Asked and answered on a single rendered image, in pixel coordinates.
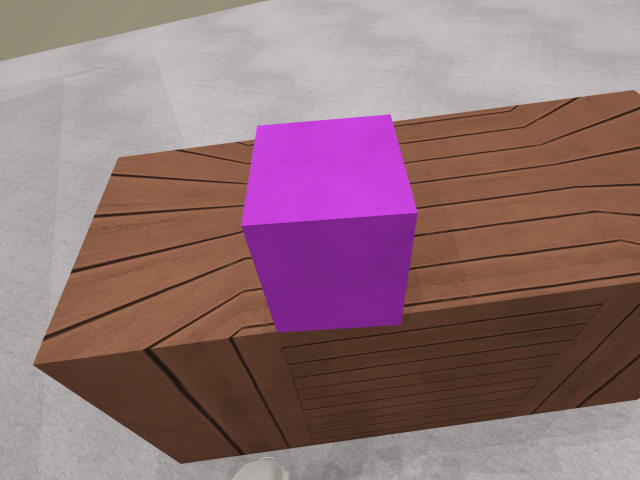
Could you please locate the pedestal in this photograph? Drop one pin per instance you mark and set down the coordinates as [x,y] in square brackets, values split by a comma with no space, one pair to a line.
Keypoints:
[523,292]

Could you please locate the carton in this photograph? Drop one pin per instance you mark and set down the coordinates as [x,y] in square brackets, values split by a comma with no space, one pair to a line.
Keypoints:
[329,219]

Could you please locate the left robot thigh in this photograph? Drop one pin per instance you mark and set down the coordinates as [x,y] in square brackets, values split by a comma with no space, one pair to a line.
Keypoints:
[262,470]

